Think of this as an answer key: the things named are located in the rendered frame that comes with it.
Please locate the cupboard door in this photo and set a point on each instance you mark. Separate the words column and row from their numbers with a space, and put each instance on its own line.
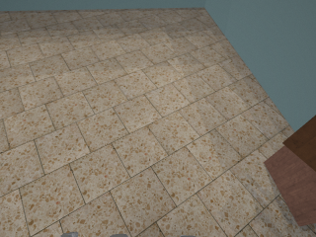
column 303, row 143

